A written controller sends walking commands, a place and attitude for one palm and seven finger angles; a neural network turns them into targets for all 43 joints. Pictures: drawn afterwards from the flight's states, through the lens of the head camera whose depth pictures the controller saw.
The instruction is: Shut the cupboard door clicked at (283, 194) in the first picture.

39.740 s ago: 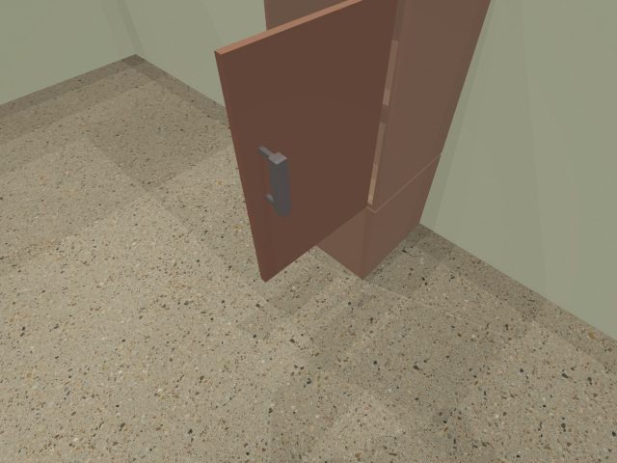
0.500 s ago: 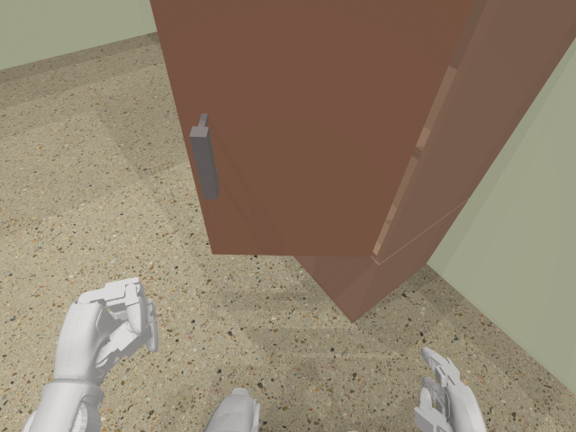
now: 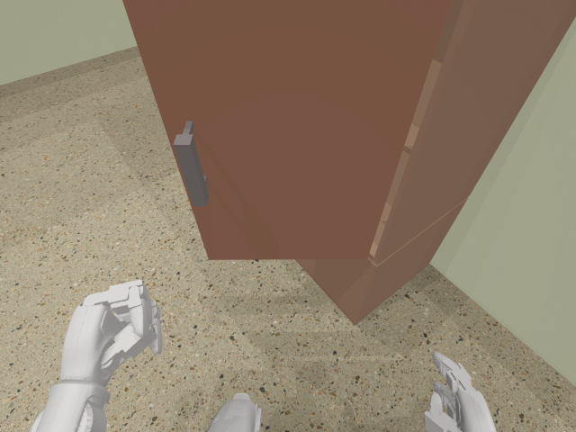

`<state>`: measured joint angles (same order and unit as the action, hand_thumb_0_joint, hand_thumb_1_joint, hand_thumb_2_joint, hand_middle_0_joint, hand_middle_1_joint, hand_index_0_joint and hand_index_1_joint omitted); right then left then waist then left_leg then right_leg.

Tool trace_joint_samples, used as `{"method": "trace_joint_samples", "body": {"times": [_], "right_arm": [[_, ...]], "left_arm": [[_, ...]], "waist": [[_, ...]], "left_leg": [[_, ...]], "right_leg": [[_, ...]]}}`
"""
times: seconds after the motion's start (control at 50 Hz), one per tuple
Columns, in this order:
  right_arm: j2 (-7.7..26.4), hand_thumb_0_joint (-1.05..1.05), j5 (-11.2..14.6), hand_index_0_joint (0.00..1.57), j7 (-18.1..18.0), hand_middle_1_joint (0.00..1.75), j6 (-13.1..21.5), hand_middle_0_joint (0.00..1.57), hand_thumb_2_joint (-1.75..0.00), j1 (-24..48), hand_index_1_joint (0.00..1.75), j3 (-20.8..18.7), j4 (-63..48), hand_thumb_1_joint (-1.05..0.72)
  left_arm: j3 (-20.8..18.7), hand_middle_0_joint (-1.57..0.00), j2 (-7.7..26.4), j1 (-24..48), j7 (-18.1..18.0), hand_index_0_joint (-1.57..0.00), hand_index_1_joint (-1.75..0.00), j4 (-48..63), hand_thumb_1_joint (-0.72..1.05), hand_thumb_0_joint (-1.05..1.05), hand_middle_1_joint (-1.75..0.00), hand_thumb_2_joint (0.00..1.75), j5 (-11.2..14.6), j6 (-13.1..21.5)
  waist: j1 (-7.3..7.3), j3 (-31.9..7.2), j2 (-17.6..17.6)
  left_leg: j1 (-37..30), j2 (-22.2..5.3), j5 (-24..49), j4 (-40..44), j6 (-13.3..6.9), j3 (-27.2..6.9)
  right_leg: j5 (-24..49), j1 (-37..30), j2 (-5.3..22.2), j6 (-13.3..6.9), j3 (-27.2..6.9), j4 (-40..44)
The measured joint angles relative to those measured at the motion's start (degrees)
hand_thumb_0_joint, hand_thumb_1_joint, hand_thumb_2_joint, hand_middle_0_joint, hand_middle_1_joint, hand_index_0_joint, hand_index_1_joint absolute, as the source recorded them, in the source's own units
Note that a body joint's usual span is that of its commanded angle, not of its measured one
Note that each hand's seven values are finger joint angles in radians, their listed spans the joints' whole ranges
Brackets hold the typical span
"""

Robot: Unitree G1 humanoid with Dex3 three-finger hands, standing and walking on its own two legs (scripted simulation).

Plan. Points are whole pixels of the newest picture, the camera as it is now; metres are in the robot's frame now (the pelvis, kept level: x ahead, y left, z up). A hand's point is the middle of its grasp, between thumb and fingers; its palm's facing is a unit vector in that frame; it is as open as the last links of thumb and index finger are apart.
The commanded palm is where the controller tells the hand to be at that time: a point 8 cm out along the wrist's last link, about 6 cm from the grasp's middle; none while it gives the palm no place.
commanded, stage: bring the fist close to the handle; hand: left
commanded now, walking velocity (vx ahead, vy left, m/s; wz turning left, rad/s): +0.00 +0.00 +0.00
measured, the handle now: (195, 164) +0.51 +0.20 +0.07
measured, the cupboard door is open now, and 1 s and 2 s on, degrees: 53 53 47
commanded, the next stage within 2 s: push the door shut along its arc in 1.42 s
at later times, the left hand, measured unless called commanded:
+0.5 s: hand (182, 267) +0.31 +0.17 +0.07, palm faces +0.04 -1.00 +0.00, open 3.1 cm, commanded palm +0.30 +0.22 +0.07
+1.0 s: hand (208, 210) +0.41 +0.15 +0.08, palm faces +0.06 -1.00 +0.00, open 3.1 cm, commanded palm +0.39 +0.20 +0.07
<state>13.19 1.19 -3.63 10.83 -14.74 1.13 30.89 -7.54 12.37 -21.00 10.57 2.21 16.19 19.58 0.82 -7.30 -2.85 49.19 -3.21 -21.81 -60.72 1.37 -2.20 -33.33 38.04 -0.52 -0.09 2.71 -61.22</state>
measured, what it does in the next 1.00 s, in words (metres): stands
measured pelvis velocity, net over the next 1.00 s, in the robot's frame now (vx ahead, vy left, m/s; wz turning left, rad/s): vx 0.00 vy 0.01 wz -0.03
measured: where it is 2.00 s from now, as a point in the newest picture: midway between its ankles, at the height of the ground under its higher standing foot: outside the picture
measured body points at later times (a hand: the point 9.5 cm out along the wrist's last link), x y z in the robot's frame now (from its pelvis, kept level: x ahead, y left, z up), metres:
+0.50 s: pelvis +0.00 +0.00 +0.00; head +0.04 +0.00 +0.45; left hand +0.30 +0.22 +0.07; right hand +0.16 -0.24 -0.09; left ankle +0.08 +0.13 -0.66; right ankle -0.02 -0.12 -0.66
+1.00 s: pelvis +0.00 +0.01 +0.00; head +0.06 +0.01 +0.45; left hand +0.40 +0.21 +0.08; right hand +0.10 -0.25 -0.11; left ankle +0.08 +0.13 -0.66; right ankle -0.02 -0.12 -0.66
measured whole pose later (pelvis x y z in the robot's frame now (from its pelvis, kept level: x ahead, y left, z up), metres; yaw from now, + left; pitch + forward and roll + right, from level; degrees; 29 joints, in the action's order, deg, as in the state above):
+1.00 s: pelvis +0.00 +0.01 +0.00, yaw -2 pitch +14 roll -2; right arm 13.6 0.4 -1.6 4.9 -16.6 -0.1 38.1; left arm -10.2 12.3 25.7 2.1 -39.7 9.1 21.3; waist -2.9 -7.2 -1.9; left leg 52.6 -3.6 -20.8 -59.6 0.7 -0.5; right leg -31.7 42.4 -0.7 0.6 0.9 -60.5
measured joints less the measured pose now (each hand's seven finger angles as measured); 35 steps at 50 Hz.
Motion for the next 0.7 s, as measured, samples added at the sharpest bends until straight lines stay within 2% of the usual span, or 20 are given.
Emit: {"method": "trace_joint_samples", "body": {"times": [0.1, 0.2, 0.38, 0.7], "right_arm": [[0.03, 0.01, 0.08, 0.20, -0.21, 0.30, -0.02, 0.21, -0.90, 0.29, 0.30, 0.14, -0.06, -0.91], [0.15, 0.01, 0.05, 0.20, -0.32, 0.30, 0.02, 0.21, -0.90, 0.99, 0.30, 0.20, 0.98, -0.91], [-0.06, 0.01, 0.14, 0.20, 0.14, 0.30, -1.52, 0.21, -0.90, 0.57, 0.30, 0.34, 1.82, -0.91], [0.48, 0.01, -0.15, 0.20, 0.90, 0.30, -3.89, 0.21, -0.90, -0.46, 0.30, -0.35, 5.01, -0.91]], "left_arm": [[0.40, -1.30, -0.15, 1.39, 0.08, -1.30, -1.50, -0.83, 0.90, 0.02, -1.50, 0.90, -0.25, -0.07], [0.45, -1.30, -0.17, 6.77, -0.19, -1.30, -1.50, -3.94, 0.90, 0.02, -1.50, 0.90, -0.62, -0.32], [1.06, -1.30, -0.64, 14.61, -2.02, -1.30, -1.50, -9.58, 0.90, 0.02, -1.50, 0.90, -1.94, -2.51], [-0.39, -1.30, -0.64, 32.38, -5.61, -1.30, -1.50, -26.61, 0.90, 0.02, -1.50, 0.90, -4.46, -1.28]], "waist": [[0.21, 0.12, -0.12], [0.31, 0.16, -0.11], [-0.54, 0.26, 0.20], [-2.09, 0.36, 0.78]], "left_leg": [[0.17, 0.03, -0.19, -0.28, 0.12, -0.23], [1.08, 0.04, -0.32, -0.93, 0.20, -0.41], [-0.18, 0.04, 0.36, 0.90, 0.01, 0.41], [0.74, -0.19, 1.06, 2.03, -0.41, 1.46]], "right_leg": [[-0.27, 0.07, -0.02, -0.13, 0.21, -0.26], [-0.50, 0.93, -0.05, -0.21, 0.34, -0.96], [0.34, 0.18, 0.08, 0.00, -0.41, 0.51], [1.41, 1.66, 0.02, 0.43, -1.48, 1.46]]}}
